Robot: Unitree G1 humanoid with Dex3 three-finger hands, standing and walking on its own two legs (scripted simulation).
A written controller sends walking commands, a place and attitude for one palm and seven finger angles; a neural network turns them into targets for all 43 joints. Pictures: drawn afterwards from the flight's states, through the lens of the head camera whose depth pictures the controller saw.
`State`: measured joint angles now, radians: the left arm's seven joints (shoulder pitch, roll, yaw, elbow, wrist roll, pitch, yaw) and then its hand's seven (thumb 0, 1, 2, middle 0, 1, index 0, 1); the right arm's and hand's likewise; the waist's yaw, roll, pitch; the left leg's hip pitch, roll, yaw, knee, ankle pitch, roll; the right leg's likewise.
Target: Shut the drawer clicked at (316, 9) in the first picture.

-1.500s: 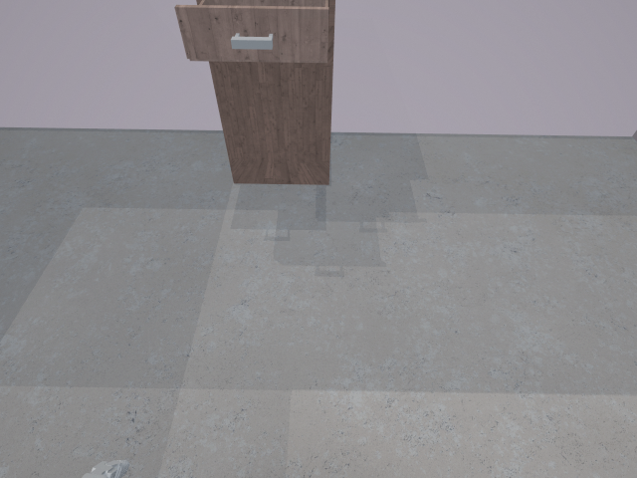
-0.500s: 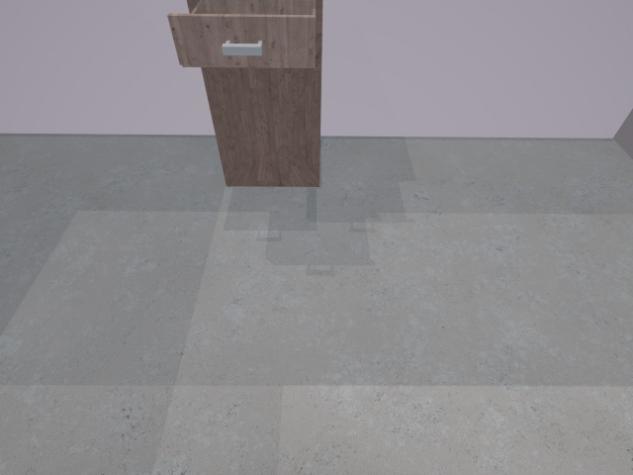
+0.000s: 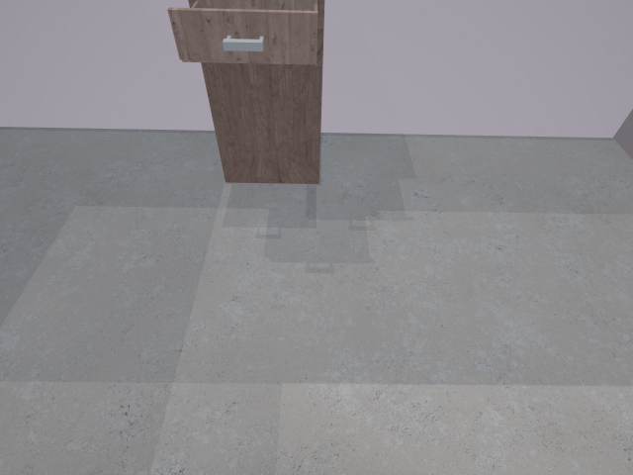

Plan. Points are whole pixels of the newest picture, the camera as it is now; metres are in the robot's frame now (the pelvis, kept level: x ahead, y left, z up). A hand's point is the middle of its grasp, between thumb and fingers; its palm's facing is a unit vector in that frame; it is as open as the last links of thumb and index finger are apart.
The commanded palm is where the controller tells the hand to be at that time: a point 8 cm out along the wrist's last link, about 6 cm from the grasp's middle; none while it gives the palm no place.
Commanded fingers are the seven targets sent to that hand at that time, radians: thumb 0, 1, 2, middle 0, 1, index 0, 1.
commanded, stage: look at it before walking up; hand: left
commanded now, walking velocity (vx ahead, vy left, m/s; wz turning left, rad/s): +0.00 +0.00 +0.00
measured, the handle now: (244, 41) +1.20 +0.28 +0.03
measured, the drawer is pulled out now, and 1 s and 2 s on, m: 0.30 0.30 0.30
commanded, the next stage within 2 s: walk to a spot facing it in 0.14 s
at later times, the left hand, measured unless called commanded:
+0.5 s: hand out of the picture +0.04 +0.22 -0.19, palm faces +0.04 -0.98 -0.21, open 7.4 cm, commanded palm none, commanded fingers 0.00 0.90 0.90 -0.20 -0.30 -0.20 -0.30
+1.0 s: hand (232, 352) +0.36 +0.18 -0.19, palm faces +0.02 -0.98 -0.20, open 7.3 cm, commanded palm none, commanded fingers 0.00 0.90 0.90 -0.20 -0.30 -0.20 -0.30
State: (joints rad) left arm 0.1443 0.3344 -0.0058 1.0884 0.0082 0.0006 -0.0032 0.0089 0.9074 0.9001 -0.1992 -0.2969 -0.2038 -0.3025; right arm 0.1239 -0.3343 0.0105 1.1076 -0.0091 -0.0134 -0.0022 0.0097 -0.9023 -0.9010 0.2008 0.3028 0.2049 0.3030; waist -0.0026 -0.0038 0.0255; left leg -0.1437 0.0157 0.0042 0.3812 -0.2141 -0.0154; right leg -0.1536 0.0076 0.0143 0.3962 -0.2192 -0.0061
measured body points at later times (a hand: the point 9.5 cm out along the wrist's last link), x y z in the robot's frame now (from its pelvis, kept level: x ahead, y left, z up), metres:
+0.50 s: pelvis +0.04 +0.02 -0.01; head +0.03 +0.03 +0.44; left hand +0.04 +0.27 -0.17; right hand +0.06 -0.25 -0.16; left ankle +0.01 +0.12 -0.74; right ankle +0.00 -0.11 -0.74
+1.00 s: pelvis +0.24 -0.01 -0.03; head +0.27 -0.01 +0.42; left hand +0.35 +0.23 -0.17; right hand +0.09 -0.20 -0.17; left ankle +0.05 +0.11 -0.67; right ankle +0.32 -0.10 -0.75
